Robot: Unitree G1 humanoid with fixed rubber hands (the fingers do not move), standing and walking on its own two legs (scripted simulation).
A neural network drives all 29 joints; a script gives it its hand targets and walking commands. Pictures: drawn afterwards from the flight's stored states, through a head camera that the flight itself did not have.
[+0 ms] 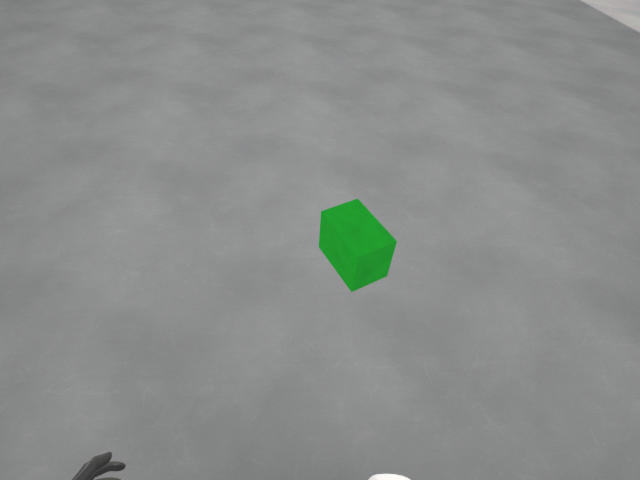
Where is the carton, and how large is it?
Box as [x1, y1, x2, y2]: [319, 199, 396, 291]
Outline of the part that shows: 358,199 321,211 319,247 351,291 386,275 396,241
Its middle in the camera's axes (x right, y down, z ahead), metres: +0.13 +0.04 +1.52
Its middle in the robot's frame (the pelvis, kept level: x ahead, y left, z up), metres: +1.06 -0.14 -0.65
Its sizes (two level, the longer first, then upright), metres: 0.261 0.169 0.207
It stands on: the floor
